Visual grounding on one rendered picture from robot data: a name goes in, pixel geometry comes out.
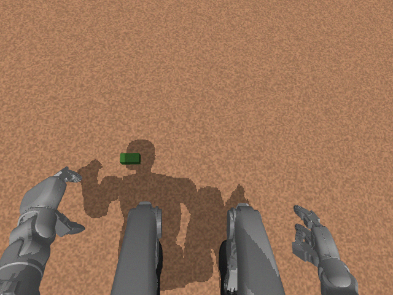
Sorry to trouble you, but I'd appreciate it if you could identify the right robot foot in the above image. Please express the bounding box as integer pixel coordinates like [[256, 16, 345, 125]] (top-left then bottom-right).
[[219, 240, 238, 295]]

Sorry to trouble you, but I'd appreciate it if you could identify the right robot hand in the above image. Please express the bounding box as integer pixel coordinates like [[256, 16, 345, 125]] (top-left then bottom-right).
[[292, 205, 340, 268]]

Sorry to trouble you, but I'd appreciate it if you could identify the left robot arm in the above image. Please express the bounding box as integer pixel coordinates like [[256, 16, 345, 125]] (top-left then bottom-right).
[[0, 207, 57, 295]]

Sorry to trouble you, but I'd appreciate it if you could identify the left robot hand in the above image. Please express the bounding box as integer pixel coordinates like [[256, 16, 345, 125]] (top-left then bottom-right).
[[20, 166, 85, 237]]

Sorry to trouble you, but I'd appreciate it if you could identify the right robot arm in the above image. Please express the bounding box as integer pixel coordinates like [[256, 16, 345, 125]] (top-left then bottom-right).
[[317, 259, 359, 295]]

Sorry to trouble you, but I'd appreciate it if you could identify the small box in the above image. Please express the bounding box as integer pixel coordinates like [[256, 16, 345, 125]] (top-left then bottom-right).
[[120, 153, 141, 165]]

